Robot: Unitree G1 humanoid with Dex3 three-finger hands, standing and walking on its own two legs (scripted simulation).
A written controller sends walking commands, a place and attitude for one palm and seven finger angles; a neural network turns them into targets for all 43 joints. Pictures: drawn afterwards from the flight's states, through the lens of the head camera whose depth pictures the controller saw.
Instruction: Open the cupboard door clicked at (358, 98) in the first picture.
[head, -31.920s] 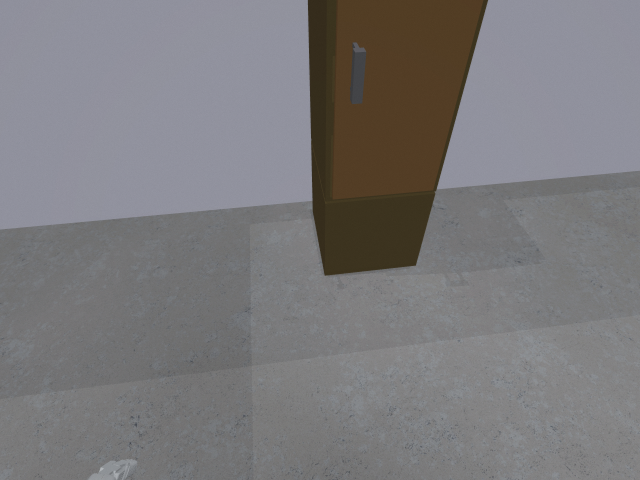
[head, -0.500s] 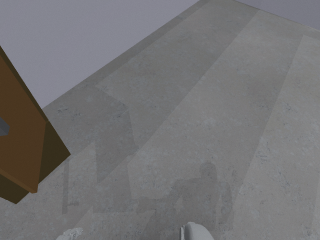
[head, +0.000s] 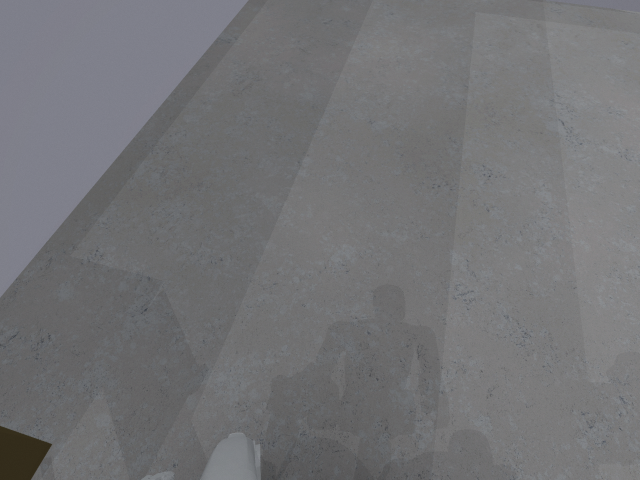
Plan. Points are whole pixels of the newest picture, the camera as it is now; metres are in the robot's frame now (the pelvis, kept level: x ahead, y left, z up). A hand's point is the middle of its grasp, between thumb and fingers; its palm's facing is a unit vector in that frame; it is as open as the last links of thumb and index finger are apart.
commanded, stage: walk to a spot facing it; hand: left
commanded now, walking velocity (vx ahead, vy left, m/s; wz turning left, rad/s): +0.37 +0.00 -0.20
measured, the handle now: out of the picture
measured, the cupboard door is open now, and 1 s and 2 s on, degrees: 48 48 48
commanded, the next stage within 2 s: turn to face it in 1.12 s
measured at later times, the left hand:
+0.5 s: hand (196, 351) +0.32 +0.22 -0.17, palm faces -0.09 -0.99 -0.14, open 7.4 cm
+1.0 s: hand (267, 231) +0.57 +0.12 -0.17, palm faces -0.20 -0.96 -0.20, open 7.1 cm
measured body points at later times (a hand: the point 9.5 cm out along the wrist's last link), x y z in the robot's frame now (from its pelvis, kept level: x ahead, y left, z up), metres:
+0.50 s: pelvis +0.25 +0.05 +0.00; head +0.28 +0.06 +0.45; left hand +0.32 +0.27 -0.16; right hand +0.23 -0.20 -0.14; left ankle +0.24 +0.14 -0.74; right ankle +0.28 -0.12 -0.66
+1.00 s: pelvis +0.48 -0.06 +0.00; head +0.50 -0.06 +0.45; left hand +0.58 +0.17 -0.15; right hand +0.45 -0.29 -0.15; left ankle +0.59 +0.08 -0.70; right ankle +0.42 -0.13 -0.74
